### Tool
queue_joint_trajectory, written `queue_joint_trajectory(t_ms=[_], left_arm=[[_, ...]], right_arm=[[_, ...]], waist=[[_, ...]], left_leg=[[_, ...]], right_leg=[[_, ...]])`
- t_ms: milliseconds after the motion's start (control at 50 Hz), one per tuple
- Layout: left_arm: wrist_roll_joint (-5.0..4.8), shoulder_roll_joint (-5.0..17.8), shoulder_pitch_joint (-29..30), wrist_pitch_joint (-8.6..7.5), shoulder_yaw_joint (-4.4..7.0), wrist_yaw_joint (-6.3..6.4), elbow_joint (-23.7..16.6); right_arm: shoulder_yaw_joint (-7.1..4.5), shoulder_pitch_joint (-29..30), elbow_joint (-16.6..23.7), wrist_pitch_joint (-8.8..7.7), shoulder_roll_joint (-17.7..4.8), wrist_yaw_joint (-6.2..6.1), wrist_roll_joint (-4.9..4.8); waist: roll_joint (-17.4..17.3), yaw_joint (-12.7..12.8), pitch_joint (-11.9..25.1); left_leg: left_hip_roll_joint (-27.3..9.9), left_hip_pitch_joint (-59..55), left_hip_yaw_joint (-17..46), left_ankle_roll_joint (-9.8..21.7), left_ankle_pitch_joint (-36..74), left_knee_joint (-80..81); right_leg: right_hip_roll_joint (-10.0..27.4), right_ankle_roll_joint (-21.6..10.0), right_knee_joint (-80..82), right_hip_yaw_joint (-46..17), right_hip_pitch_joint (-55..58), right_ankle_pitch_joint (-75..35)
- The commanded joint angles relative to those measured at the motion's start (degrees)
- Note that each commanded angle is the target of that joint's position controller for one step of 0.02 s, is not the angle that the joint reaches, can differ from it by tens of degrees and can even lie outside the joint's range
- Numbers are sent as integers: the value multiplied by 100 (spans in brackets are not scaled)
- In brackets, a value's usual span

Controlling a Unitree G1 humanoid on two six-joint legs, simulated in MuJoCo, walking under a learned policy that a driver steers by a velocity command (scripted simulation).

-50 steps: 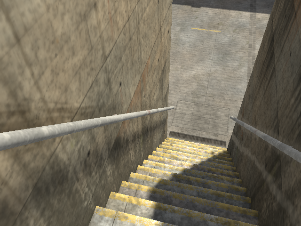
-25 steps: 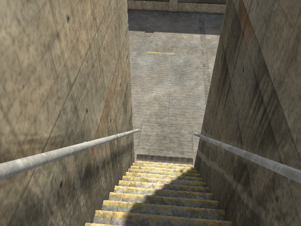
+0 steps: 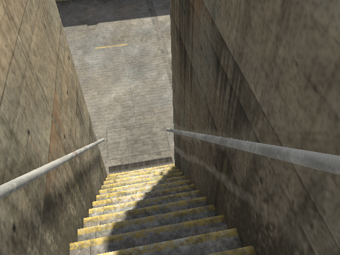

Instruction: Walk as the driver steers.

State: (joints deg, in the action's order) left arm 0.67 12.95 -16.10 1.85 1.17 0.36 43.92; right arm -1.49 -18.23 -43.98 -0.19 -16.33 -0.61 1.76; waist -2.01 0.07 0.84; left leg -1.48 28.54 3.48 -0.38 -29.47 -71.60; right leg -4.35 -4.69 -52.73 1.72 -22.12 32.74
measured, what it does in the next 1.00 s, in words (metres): goes down, turning left: left foot, then right foot 0.23 m lower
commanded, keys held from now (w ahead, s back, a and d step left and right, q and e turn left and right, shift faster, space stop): w+q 0.68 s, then w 0.02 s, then e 0.30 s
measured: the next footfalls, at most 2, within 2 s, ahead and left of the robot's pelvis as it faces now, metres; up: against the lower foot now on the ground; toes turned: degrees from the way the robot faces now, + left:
left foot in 0.44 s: +0.00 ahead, +0.13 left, +0.00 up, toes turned +11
right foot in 0.82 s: +0.18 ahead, +0.03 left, -0.23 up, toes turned +20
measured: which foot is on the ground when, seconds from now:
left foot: up 0.00-0.42, down 0.44-0.82, up 0.84-1.00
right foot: down 0.00-0.48, up 0.50-0.80, down 0.82-1.00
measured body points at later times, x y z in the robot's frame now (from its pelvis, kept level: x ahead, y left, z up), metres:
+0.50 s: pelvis +0.03 +0.04 -0.03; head +0.04 +0.04 +0.42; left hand +0.03 +0.32 -0.16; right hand +0.18 -0.20 -0.14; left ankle -0.04 +0.12 -0.69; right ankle -0.01 -0.09 -0.66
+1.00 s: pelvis +0.13 +0.08 -0.19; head +0.13 +0.06 +0.26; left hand +0.00 +0.29 -0.33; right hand +0.33 -0.11 -0.32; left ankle +0.10 +0.24 -0.66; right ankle +0.14 +0.02 -0.92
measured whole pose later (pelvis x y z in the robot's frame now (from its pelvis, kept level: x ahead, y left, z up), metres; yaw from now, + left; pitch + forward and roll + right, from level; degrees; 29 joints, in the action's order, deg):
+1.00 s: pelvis +0.13 +0.08 -0.19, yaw +18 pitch -1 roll +1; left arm -0.1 11.4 -31.3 -2.2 -1.4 -0.4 52.2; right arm -0.9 -10.2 -45.3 4.9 -11.3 -4.5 2.4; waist -1.1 0.4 0.4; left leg 8.1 54.1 9.5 0.8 -21.1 -112.9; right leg -4.4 -5.7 -37.5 0.5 -15.5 19.8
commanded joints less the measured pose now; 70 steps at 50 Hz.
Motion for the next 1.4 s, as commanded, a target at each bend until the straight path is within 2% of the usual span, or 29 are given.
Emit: queue_joint_trajectory(t_ms=[20, 40, 60, 80, 100, 340, 360, 380, 400, 420, 460, 480, 500, 660, 760, 820, 860, 940, 1020, 1040, 1060, 1140, 1160, 1180, 1240, 1280, 1320, 1340, 1400], left_arm=[[-114, 924, 86, -203, 172, 181, -73], [-53, 806, 207, -256, 108, 172, -119], [785, 1004, 777, -552, -41, -406, -374], [23, 686, -308, -498, 99, -48, 59], [-41, 919, -526, -486, 104, 42, 109], [130, 1128, -949, -653, 304, 31, 221], [971, -416, -197, -822, -403, -180, -235], [183, 1192, -863, -753, 260, -50, 134], [953, 249, -211, -912, -301, -183, -366], [93, 1444, -627, -815, 305, -36, 59], [-39, 1476, 300, -778, 310, 13, -165], [-85, 1299, 1028, -626, 297, 98, -397], [192, 945, 931, -567, 188, 118, -666], [183, 401, 642, -170, 123, -149, -673], [-129, 328, 475, -158, 68, -101, -682], [21, 612, -1947, -83, 297, 36, 175], [76, 739, -1836, -303, 55, -179, 115], [-63, 1154, -1783, -635, 127, -76, 373], [-149, 56, -931, -548, -449, 139, 205], [717, 731, -488, -497, -157, -187, 153], [-64, 265, -991, -435, -255, 108, 109], [-133, 901, -374, -333, -128, 163, -344], [804, 1593, -1393, -635, 132, -26, 281], [-36, 807, -606, -375, -38, 37, -324], [332, 1127, -623, 215, 149, 178, -528], [118, 626, -459, 200, 114, 79, -777], [172, -339, -487, 57, -36, 231, -1482], [33, 1156, 1299, -74, 420, 90, -1337], [49, 608, 1230, 84, 326, -23, -1527]], right_arm=[[-114, -365, 73, 126, -280, -240, 20], [-184, -304, -39, 189, -386, -265, 11], [-14, -114, 605, 73, -347, 24, 475], [-295, -71, -50, 181, -526, -206, -10], [-270, -85, 21, 270, -421, -240, -19], [-360, 414, 168, 578, -325, -168, 5], [172, 559, 687, 86, 491, 247, 820], [-333, 461, 277, 323, -312, -39, 28], [114, 334, 757, -49, 176, 244, 786], [-318, -139, 373, 203, -307, -19, -6], [-375, -1894, 27, 200, -472, -238, -99], [-491, -2611, -166, 125, -891, -264, -212], [-388, -2401, -279, 58, -948, -237, -345], [-122, -120, 139, -174, -404, -430, -198], [-155, -603, 13, 170, -191, -380, 111], [-87, 87, 127, 189, -72, -153, -103], [-91, -775, 239, 289, 215, -198, -76], [-118, -180, 165, 356, -164, -448, 212], [16, 1547, 470, 624, 35, -234, -92], [526, -146, 422, 394, 992, 236, 12], [92, 1370, 425, 473, 124, -47, 151], [106, 1146, 417, 513, 146, -207, -8], [165, 572, 900, 463, 462, 119, 366], [38, 1376, 554, 453, -170, -137, 82], [190, 1007, 796, 241, 153, -37, -248], [49, 109, 742, 88, -241, -105, -231], [-277, -2348, 408, 237, -686, 11, 306], [-4, -1806, 261, 150, -498, -97, -129], [24, -569, 669, 28, -445, -202, -88]], waist=[[906, -176, -300], [706, -167, -181], [714, -393, -1077], [132, -11, 283], [247, -41, 43], [983, 62, -138], [586, -113, -186], [834, 30, 273], [638, -226, 273], [1069, -260, 626], [798, -1255, 567], [-1042, -1901, 250], [-864, -1187, -347], [109, 568, 81], [-486, -213, -390], [166, 681, 4], [979, -284, -48], [515, -368, 381], [-103, -389, -750], [1912, -603, -583], [205, -26, -362], [1452, -147, 268], [2003, -483, -918], [1085, 185, 99], [1495, 273, -303], [193, -47, 54], [-2382, -1187, 88], [65, -1070, -197], [-514, -243, -148]], left_leg=[[304, 747, 647, -104, 609, -584], [399, 511, 564, -103, 969, -740], [397, 1715, 767, -106, 1966, -2048], [531, 630, 535, 4, 1431, -868], [532, 837, 468, 34, 1519, -927], [396, 1191, -312, 359, 1779, -167], [35, 1746, 277, 255, 1745, -312], [513, 1030, -588, 380, 1777, -18], [167, 974, -149, 294, 1506, -124], [679, 343, -997, 461, 1354, 263], [773, -2139, -937, 661, 982, 1690], [230, -2825, 864, 1358, 2757, 2688], [-443, -2408, 3051, 1519, 3632, 3408], [527, 1605, 1604, 1168, 273, 1772], [597, 174, 1323, 1206, 749, 875], [831, 1834, 547, 935, 2235, -2162], [1372, 3574, 129, 744, -2231, -5855], [1013, 3673, 994, 367, 759, -4660], [351, 2816, 151, -531, 2685, -1639], [-116, 2573, -382, -399, 3825, -1415], [222, 1836, -177, -419, 2937, -163], [341, 560, -247, -166, 2615, -28], [138, 1026, -533, -285, 2303, -702], [344, 751, -173, -121, 1775, 151], [669, -310, -104, 14, -1149, 3785], [-295, -2552, 1115, 318, 1428, 4277], [-2627, -5082, 4636, 3302, 5212, 4560], [-2234, -4532, 3890, 2070, 4706, 4507], [-1487, -1973, 1685, 1820, 4519, 4353]], right_leg=[[2000, -1043, 2466, -2618, -288, -3398], [1986, -991, 2377, -2448, -444, -3339], [1753, -1034, 1775, -1992, -1755, -2493], [2055, -817, 2268, -2359, -391, -2604], [1940, -732, 2180, -2201, -297, -2732], [2046, -399, 1386, -1090, 716, -3825], [2391, -687, 482, -1255, 15, -3005], [2094, -329, 1009, -788, 658, -3921], [2276, -614, -118, -958, -305, -3093], [2071, -226, 632, -497, 346, -3825], [1437, 323, -966, 620, -1127, -5134], [448, 581, -3849, 936, -2673, -3111], [447, 496, -3324, -325, -3754, -372], [-244, 701, -284, 121, -274, -5602], [446, 541, 3229, -447, 439, -5563], [984, -7, 4059, -2, 3633, -6480], [2545, -617, 1747, -1274, 4293, -11191], [2364, -1445, 1929, -2131, 2040, -6306], [1526, -991, 2133, -2171, -435, -5058], [899, -911, 2586, -1354, -1341, -4534], [1087, -731, 2133, -2371, -458, -4499], [1154, -725, 1817, -2288, 8, -5795], [1653, -1156, 1970, -2531, -1005, -5997], [1187, -1003, 1670, -2673, 424, -6041], [921, -999, 2120, -3040, 1022, -3856], [297, -559, 251, -2261, -585, -1773], [-1092, 426, -1039, -2087, -5585, 1200], [-511, 350, -2018, -1808, -4616, 1372], [-822, 626, -4605, -1053, -3689, -345]])
Velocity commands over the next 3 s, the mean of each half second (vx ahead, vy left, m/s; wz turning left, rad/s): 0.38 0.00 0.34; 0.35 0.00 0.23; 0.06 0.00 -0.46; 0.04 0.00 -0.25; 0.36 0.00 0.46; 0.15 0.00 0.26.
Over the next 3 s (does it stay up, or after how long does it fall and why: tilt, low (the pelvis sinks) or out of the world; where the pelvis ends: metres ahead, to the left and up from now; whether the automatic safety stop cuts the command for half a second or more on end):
stays up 0.38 0.18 -0.47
